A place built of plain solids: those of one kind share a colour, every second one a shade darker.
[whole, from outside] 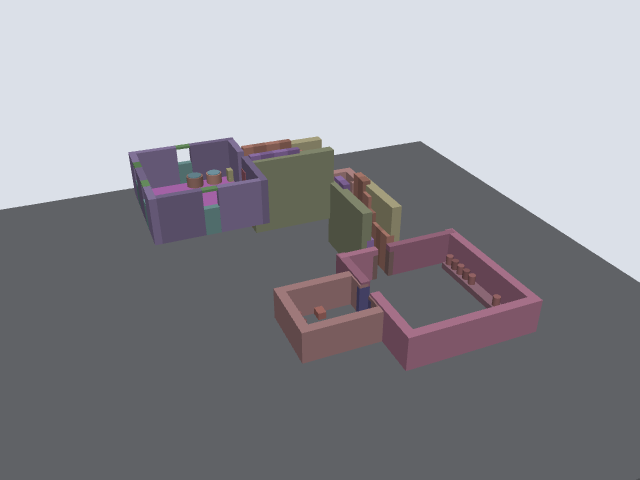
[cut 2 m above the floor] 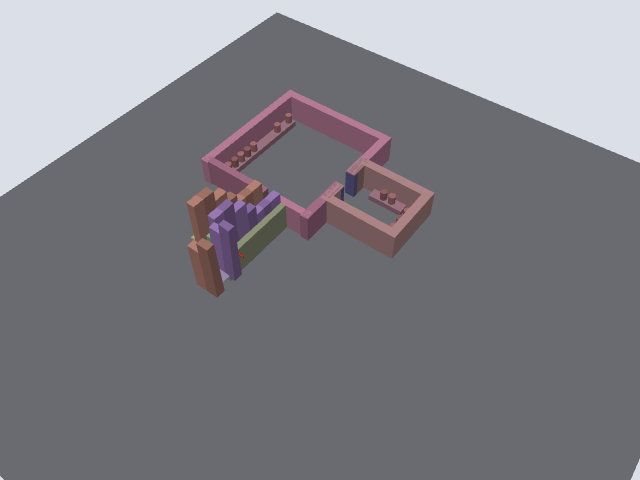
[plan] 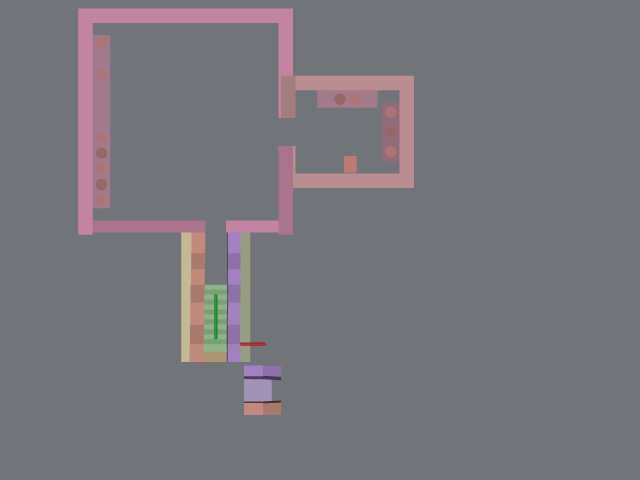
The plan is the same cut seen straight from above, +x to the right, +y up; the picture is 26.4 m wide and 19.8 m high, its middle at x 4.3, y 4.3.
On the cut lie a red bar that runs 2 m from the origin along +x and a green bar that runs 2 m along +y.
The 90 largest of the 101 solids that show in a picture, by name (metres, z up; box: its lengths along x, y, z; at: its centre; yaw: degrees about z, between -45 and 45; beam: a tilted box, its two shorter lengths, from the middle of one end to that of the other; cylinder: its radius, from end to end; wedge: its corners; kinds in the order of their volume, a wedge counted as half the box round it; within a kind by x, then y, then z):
{
 "wall_chamber_1": {"box": [0.6, 9.34, 2.58], "at": [-5.37, 9.18, 0.99]},
 "wall_chamber_2": {"box": [5.15, 0.5, 2.58], "at": [-3.0, 4.86, 0.99]},
 "wall_chamber_3": {"box": [8.86, 0.6, 2.58], "at": [-1.24, 13.55, 0.99]},
 "wall_chamber_4": {"box": [2.67, 0.5, 2.58], "at": [1.75, 4.86, 0.99]},
 "wall_chamber_5": {"box": [0.6, 3.67, 2.58], "at": [2.89, 6.35, 0.99]},
 "wall_chamber_6": {"box": [0.6, 4.52, 2.58], "at": [2.89, 11.59, 0.99]},
 "mass_rock_left_1": {"box": [0.7, 5.34, 5.18], "at": [-1.07, 1.94, 2.29]},
 "mass_rock_left_2": {"box": [5.83, 0.7, 5.22], "at": [4.08, -2.97, 4.69]},
 "mass_rock_right_1": {"box": [0.7, 5.34, 5.18], "at": [1.07, 1.94, 2.29]},
 "mass_rock_right_2": {"box": [5.83, 0.7, 5.22], "at": [4.08, -0.83, 4.69]},
 "wall_yard_1": {"box": [0.45, 2.83, 3.0], "at": [7.22, -3.75, 5.95]},
 "wall_yard_2": {"box": [0.45, 4.13, 3.0], "at": [7.22, 0.6, 5.95]},
 "wall_yard_3": {"box": [3.12, 0.45, 3.0], "at": [8.55, -4.94, 5.95]},
 "wall_yard_4": {"box": [3.12, 0.45, 3.0], "at": [8.55, 2.44, 5.95]},
 "wall_yard_5": {"box": [3.12, 0.45, 3.0], "at": [12.62, -4.94, 5.95]},
 "wall_yard_6": {"box": [3.12, 0.45, 3.0], "at": [12.62, 2.44, 5.95]},
 "wall_yard_7": {"box": [0.45, 1.92, 3.0], "at": [13.96, -4.21, 5.95]},
 "wall_yard_8": {"box": [0.45, 2.1, 3.0], "at": [13.96, -1.25, 5.95]},
 "wall_yard_9": {"box": [0.45, 1.92, 3.0], "at": [13.96, 1.71, 5.95]},
 "wall_side_chamber_1": {"box": [0.6, 1.74, 2.43], "at": [2.99, 7.31, 0.92]},
 "wall_side_chamber_2": {"box": [0.6, 1.74, 2.43], "at": [2.99, 10.2, 0.92]},
 "wall_side_chamber_3": {"box": [5.49, 0.6, 2.43], "at": [5.43, 6.74, 0.92]},
 "wall_side_chamber_4": {"box": [5.49, 0.6, 2.43], "at": [5.43, 10.77, 0.92]},
 "wall_side_chamber_5": {"box": [0.6, 4.63, 2.43], "at": [7.88, 8.76, 0.92]},
 "floor_yard_1": {"box": [6.29, 6.93, 0.3], "at": [10.59, -1.25, 4.6]},
 "rock_left_1": {"wedge": [[-1.08, -0.73, 1.88], [-1.08, -0.73, 5.18], [-1.08, 0.0, 1.88], [-1.08, 0.0, 5.18], [-0.54, -0.73, 1.88], [-0.53, 0.0, 1.88], [-0.51, -0.73, 5.18], [-0.5, 0.0, 5.18]]},
 "rock_left_2": {"wedge": [[-1.06, 0.0, 1.1], [-1.06, 0.0, 5.18], [-1.06, 0.8, 1.1], [-1.06, 0.8, 5.18], [-0.53, 0.0, 1.1], [-0.5, 0.0, 5.18], [-0.5, 0.8, 1.1], [-0.47, 0.8, 5.18]]},
 "rock_left_3": {"wedge": [[-1.05, 0.8, 0.21], [-1.05, 0.8, 4.4], [-1.05, 1.73, 0.21], [-1.05, 1.73, 4.4], [-0.51, 0.8, 0.21], [-0.51, 1.73, 0.21], [-0.48, 0.8, 4.4], [-0.48, 1.73, 4.4]]},
 "rock_left_4": {"wedge": [[-1.04, 1.73, -0.5], [-1.04, 1.73, 3.51], [-1.04, 2.46, -0.5], [-1.04, 2.46, 3.51], [-0.51, 1.73, -0.5], [-0.49, 2.46, -0.5], [-0.48, 1.73, 3.51], [-0.46, 2.46, 3.51]]},
 "rock_left_5": {"wedge": [[-1.03, 2.46, -0.5], [-1.03, 2.46, 2.8], [-1.03, 3.1, -0.5], [-1.03, 3.1, 2.8], [-0.49, 2.46, -0.5], [-0.47, 3.1, -0.5], [-0.46, 2.46, 2.8], [-0.45, 3.1, 2.8]]},
 "rock_left_6": {"wedge": [[-1.01, 3.1, -0.5], [-1.01, 3.1, 2.8], [-1.01, 3.75, -0.5], [-1.01, 3.75, 2.8], [-0.47, 3.1, -0.5], [-0.45, 3.1, 2.8], [-0.45, 3.75, -0.5], [-0.43, 3.75, 2.8]]},
 "rock_left_7": {"wedge": [[-1.0, 3.75, -0.5], [-1.0, 3.75, 2.8], [-1.0, 4.61, -0.5], [-1.0, 4.61, 2.8], [-0.45, 3.75, -0.5], [-0.45, 4.61, -0.5], [-0.43, 3.75, 2.8], [-0.43, 4.61, 2.8]]},
 "rock_left_8": {"wedge": [[1.17, -2.92, 1.88], [1.17, -2.92, 5.23], [1.17, -2.43, 5.23], [1.17, -2.36, 1.88], [1.95, -2.92, 1.88], [1.95, -2.92, 5.23], [1.95, -2.43, 5.23], [1.95, -2.36, 1.88]]},
 "rock_left_9": {"wedge": [[1.95, -2.91, 1.88], [1.95, -2.91, 5.97], [1.95, -2.44, 5.97], [1.95, -2.36, 1.88], [2.7, -2.91, 1.88], [2.7, -2.91, 5.97], [2.7, -2.41, 5.97], [2.7, -2.32, 1.88]]},
 "rock_left_10": {"wedge": [[3.53, -2.92, 3.42], [3.53, -2.92, 7.6], [3.53, -2.44, 7.6], [3.53, -2.36, 3.42], [4.39, -2.92, 3.42], [4.39, -2.92, 7.6], [4.39, -2.43, 7.6], [4.39, -2.34, 3.42]]},
 "rock_left_11": {"wedge": [[4.39, -2.92, 4.25], [4.39, -2.92, 7.6], [4.39, -2.43, 7.6], [4.39, -2.36, 4.25], [5.35, -2.92, 4.25], [5.35, -2.92, 7.6], [5.35, -2.43, 7.6], [5.35, -2.36, 4.25]]},
 "rock_left_12": {"wedge": [[5.35, -2.92, 4.25], [5.35, -2.92, 7.6], [5.35, -2.43, 7.6], [5.35, -2.36, 4.25], [6.28, -2.92, 4.25], [6.28, -2.92, 7.6], [6.28, -2.43, 7.6], [6.28, -2.36, 4.25]]},
 "rock_left_13": {"wedge": [[6.28, -2.92, 4.25], [6.28, -2.92, 7.6], [6.28, -2.43, 7.6], [6.28, -2.36, 4.25], [6.99, -2.92, 4.25], [6.99, -2.92, 7.6], [6.99, -2.42, 7.6], [6.99, -2.35, 4.25]]},
 "rock_right_1": {"wedge": [[0.43, 0.8, 0.21], [0.47, 1.73, 0.21], [0.48, 0.8, 4.4], [0.52, 1.73, 4.4], [1.01, 0.8, 0.21], [1.01, 0.8, 4.4], [1.01, 1.73, 0.21], [1.01, 1.73, 4.4]]},
 "rock_right_2": {"wedge": [[0.44, 0.0, 1.1], [0.44, 0.8, 1.1], [0.49, 0.0, 5.18], [0.49, 0.8, 5.18], [1.0, 0.0, 1.1], [1.0, 0.0, 5.18], [1.0, 0.8, 1.1], [1.0, 0.8, 5.18]]},
 "rock_right_3": {"wedge": [[0.45, 0.0, 1.88], [0.46, -0.73, 1.88], [0.49, -0.73, 5.18], [0.49, 0.0, 5.18], [1.01, -0.73, 1.88], [1.01, -0.73, 5.18], [1.01, 0.0, 1.88], [1.01, 0.0, 5.18]]},
 "rock_right_4": {"wedge": [[0.46, 1.73, -0.5], [0.47, 2.46, -0.5], [0.51, 1.73, 3.51], [0.51, 2.46, 3.51], [1.02, 1.73, -0.5], [1.02, 1.73, 3.51], [1.02, 2.46, -0.5], [1.02, 2.46, 3.51]]},
 "rock_right_5": {"wedge": [[0.47, 2.46, -0.5], [0.47, 3.1, -0.5], [0.51, 2.46, 2.8], [0.51, 3.1, 2.8], [1.02, 2.46, -0.5], [1.02, 2.46, 2.8], [1.02, 3.1, -0.5], [1.02, 3.1, 2.8]]},
 "rock_right_6": {"wedge": [[0.47, 3.1, -0.5], [0.47, 3.75, -0.5], [0.51, 3.1, 2.8], [0.51, 3.75, 2.8], [1.02, 3.1, -0.5], [1.02, 3.1, 2.8], [1.02, 3.75, -0.5], [1.02, 3.75, 2.8]]},
 "rock_right_7": {"wedge": [[0.47, 3.75, -0.5], [0.47, 4.61, -0.5], [0.51, 3.75, 2.8], [0.51, 4.61, 2.8], [1.02, 3.75, -0.5], [1.02, 3.75, 2.8], [1.02, 4.61, -0.5], [1.02, 4.61, 2.8]]},
 "rock_right_8": {"wedge": [[1.17, -1.44, 1.88], [1.17, -1.32, 5.23], [1.17, -0.88, 1.88], [1.17, -0.88, 5.23], [1.95, -1.44, 1.88], [1.95, -1.33, 5.23], [1.95, -0.88, 1.88], [1.95, -0.88, 5.23]]},
 "rock_right_9": {"wedge": [[1.95, -1.44, 1.88], [1.95, -1.3, 5.97], [1.95, -0.89, 1.88], [1.95, -0.89, 5.97], [2.7, -1.49, 1.88], [2.7, -1.35, 5.97], [2.7, -0.89, 1.88], [2.7, -0.89, 5.97]]},
 "rock_right_10": {"wedge": [[3.53, -1.42, 3.42], [3.53, -1.27, 7.6], [3.53, -0.86, 3.42], [3.53, -0.86, 7.6], [4.39, -1.46, 3.42], [4.39, -1.31, 7.6], [4.39, -0.86, 3.42], [4.39, -0.86, 7.6]]},
 "rock_right_11": {"wedge": [[4.39, -1.43, 4.25], [4.39, -1.31, 7.6], [4.39, -0.86, 4.25], [4.39, -0.86, 7.6], [5.35, -1.43, 4.25], [5.35, -1.31, 7.6], [5.35, -0.86, 4.25], [5.35, -0.86, 7.6]]},
 "rock_right_12": {"wedge": [[5.35, -1.43, 4.25], [5.35, -1.31, 7.6], [5.35, -0.85, 4.25], [5.35, -0.85, 7.6], [6.28, -1.41, 4.25], [6.28, -1.29, 7.6], [6.28, -0.85, 4.25], [6.28, -0.85, 7.6]]},
 "rock_right_13": {"wedge": [[6.28, -1.41, 4.25], [6.28, -1.29, 7.6], [6.28, -0.84, 4.25], [6.28, -0.84, 7.6], [6.99, -1.4, 4.25], [6.99, -1.28, 7.6], [6.99, -0.84, 4.25], [6.99, -0.84, 7.6]]},
 "wall_halfpace_1": {"box": [0.6, 2.93, 2.34], "at": [-1.17, -1.9, 3.25]},
 "wall_halfpace_2": {"box": [2.93, 0.6, 2.34], "at": [0.0, -3.06, 3.25]},
 "bench_1": {"box": [0.72, 7.14, 0.47], "at": [-4.71, 9.18, 0.19]},
 "bench_2": {"box": [2.49, 0.72, 0.45], "at": [5.43, 10.11, 0.18]},
 "bench_3": {"box": [0.72, 2.43, 0.5], "at": [7.22, 8.76, 0.2]},
 "mass_under_head_1": {"box": [1.46, 0.72, 2.38], "at": [0.0, -0.37, 0.89]},
 "wall_yard_under_light_1": {"box": [0.95, 0.45, 1.75], "at": [10.59, -4.94, 5.33]},
 "wall_yard_under_light_2": {"box": [0.95, 0.45, 1.75], "at": [10.59, 2.44, 5.33]},
 "wall_yard_under_light_3": {"box": [0.45, 0.95, 1.75], "at": [13.96, 0.27, 5.33]},
 "well_kerb_yard_1": {"cylinder": 0.53, "from": [8.77, -4.15, 4.75], "to": [8.77, -4.15, 5.43]},
 "well_kerb_yard_2": {"cylinder": 0.56, "from": [10.13, -4.12, 4.75], "to": [10.13, -4.12, 5.46]},
 "cask_1": {"cylinder": 0.23, "from": [-4.71, 5.93, 0.42], "to": [-4.71, 5.93, 1.04]},
 "cask_2": {"cylinder": 0.23, "from": [-4.71, 6.58, 0.42], "to": [-4.71, 6.58, 1.04]},
 "cask_3": {"cylinder": 0.23, "from": [-4.71, 7.23, 0.42], "to": [-4.71, 7.23, 1.04]},
 "cask_4": {"cylinder": 0.23, "from": [-4.71, 7.88, 0.42], "to": [-4.71, 7.88, 1.04]},
 "cask_5": {"cylinder": 0.23, "from": [-4.71, 8.53, 0.42], "to": [-4.71, 8.53, 1.04]},
 "cask_6": {"cylinder": 0.23, "from": [-4.71, 11.13, 0.42], "to": [-4.71, 11.13, 1.04]},
 "cask_7": {"cylinder": 0.23, "from": [-4.71, 12.43, 0.42], "to": [-4.71, 12.43, 1.04]},
 "cask_8": {"cylinder": 0.23, "from": [5.12, 10.11, 0.4], "to": [5.12, 10.11, 1.02]},
 "cask_9": {"cylinder": 0.23, "from": [5.74, 10.11, 0.4], "to": [5.74, 10.11, 1.02]},
 "cask_10": {"cylinder": 0.23, "from": [7.22, 7.95, 0.45], "to": [7.22, 7.95, 1.07]},
 "cask_11": {"cylinder": 0.23, "from": [7.22, 8.76, 0.45], "to": [7.22, 8.76, 1.07]},
 "cask_12": {"cylinder": 0.23, "from": [7.22, 9.57, 0.45], "to": [7.22, 9.57, 1.07]},
 "jamb_side_mouth_1": {"box": [0.7, 0.35, 1.95], "at": [2.94, 8.01, 0.93]},
 "jamb_side_mouth_2": {"box": [0.7, 0.35, 1.95], "at": [2.94, 9.51, 0.93]},
 "floor_lower_1": {"box": [1.14, 1.82, 0.4], "at": [1.74, -1.9, 2.18]},
 "treadb_1": {"wedge": [[-0.73, -0.31, 1.91], [-0.73, -0.31, 2.38], [-0.73, 0.0, 1.91], [-0.73, 0.0, 2.38], [0.73, -0.31, 1.91], [0.73, -0.31, 2.38], [0.73, 0.0, 1.91], [0.73, 0.0, 2.38]]},
 "treadb_2": {"wedge": [[-0.73, -0.04, 1.72], [-0.73, -0.04, 2.21], [-0.73, 0.21, 1.72], [-0.73, 0.21, 2.2], [0.73, -0.04, 1.72], [0.73, -0.04, 2.21], [0.73, 0.2, 1.72], [0.73, 0.2, 2.2]]},
 "treadb_3": {"wedge": [[-0.73, 0.16, 1.54], [-0.73, 0.16, 2.02], [-0.73, 0.41, 1.54], [-0.73, 0.41, 2.01], [0.73, 0.16, 1.54], [0.73, 0.16, 2.03], [0.73, 0.41, 1.54], [0.73, 0.41, 2.02]]},
 "treadb_4": {"wedge": [[-0.73, 0.57, 1.17], [-0.73, 0.57, 1.66], [-0.73, 0.82, 1.17], [-0.73, 0.82, 1.65], [0.73, 0.57, 1.17], [0.73, 0.57, 1.66], [0.73, 0.82, 1.17], [0.73, 0.82, 1.65]]},
 "treadb_5": {"wedge": [[-0.73, 0.78, 0.99], [-0.73, 0.78, 1.48], [-0.73, 1.03, 0.99], [-0.73, 1.03, 1.47], [0.73, 0.78, 0.99], [0.73, 0.78, 1.47], [0.73, 1.03, 0.99], [0.73, 1.03, 1.46]]},
 "treadb_6": {"wedge": [[-0.73, 0.98, 0.81], [-0.73, 0.98, 1.29], [-0.73, 1.23, 0.81], [-0.73, 1.23, 1.28], [0.73, 0.98, 0.81], [0.73, 0.98, 1.29], [0.73, 1.23, 0.81], [0.73, 1.23, 1.28]]},
 "treadb_7": {"wedge": [[-0.73, 1.39, 0.43], [-0.73, 1.39, 0.93], [-0.73, 1.64, 0.43], [-0.73, 1.64, 0.92], [0.73, 1.39, 0.43], [0.73, 1.39, 0.92], [0.73, 1.64, 0.43], [0.73, 1.64, 0.91]]},
 "treadb_8": {"wedge": [[-0.73, 1.59, 0.26], [-0.73, 1.59, 0.74], [-0.73, 1.85, 0.26], [-0.73, 1.85, 0.73], [0.73, 1.6, 0.26], [0.73, 1.6, 0.74], [0.73, 1.84, 0.26], [0.73, 1.84, 0.73]]},
 "treadb_9": {"wedge": [[-0.73, 2.21, -0.3], [-0.73, 2.21, 0.2], [-0.73, 2.46, -0.3], [-0.73, 2.46, 0.19], [0.73, 2.21, -0.3], [0.73, 2.21, 0.19], [0.73, 2.45, -0.3], [0.73, 2.45, 0.18]]},
 "jamb_chamber_mouth_1": {"box": [0.35, 0.5, 1.92], "at": [-0.6, 4.86, 0.91]},
 "jamb_chamber_mouth_2": {"box": [0.35, 0.5, 1.92], "at": [0.6, 4.86, 0.91]},
 "crate_side_chamber_1": {"box": [0.53, 0.7, 0.52], "at": [5.55, 7.42, 0.21]},
 "door_leaf_cellar_door_1": {"box": [0.06, 0.85, 1.9], "at": [7.48, -1.0, 5.7]}
}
